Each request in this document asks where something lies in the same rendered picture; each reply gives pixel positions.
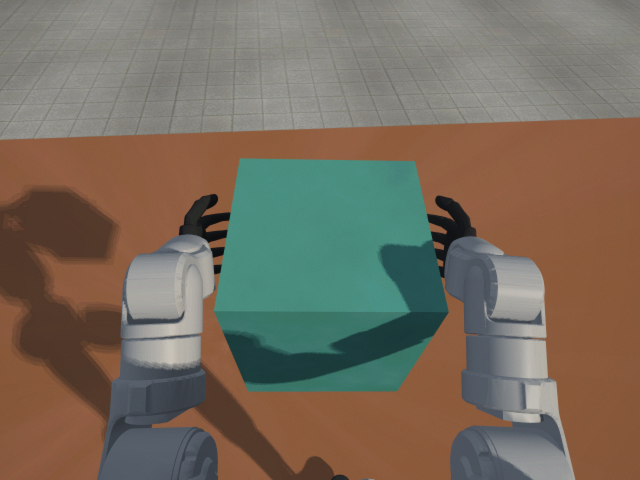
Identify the left robot hand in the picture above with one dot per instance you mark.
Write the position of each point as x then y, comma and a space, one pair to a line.
194, 224

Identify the right robot forearm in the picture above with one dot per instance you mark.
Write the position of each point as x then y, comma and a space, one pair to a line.
506, 373

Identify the left robot forearm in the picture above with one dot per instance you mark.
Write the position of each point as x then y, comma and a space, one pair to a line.
162, 315

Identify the carton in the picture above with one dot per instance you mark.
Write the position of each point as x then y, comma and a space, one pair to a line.
329, 279

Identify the left robot upper arm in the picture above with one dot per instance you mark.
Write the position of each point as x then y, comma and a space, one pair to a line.
176, 453

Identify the right robot hand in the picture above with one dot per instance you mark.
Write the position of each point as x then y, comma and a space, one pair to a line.
460, 227

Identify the right robot upper arm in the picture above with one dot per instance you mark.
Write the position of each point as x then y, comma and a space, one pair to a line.
507, 453

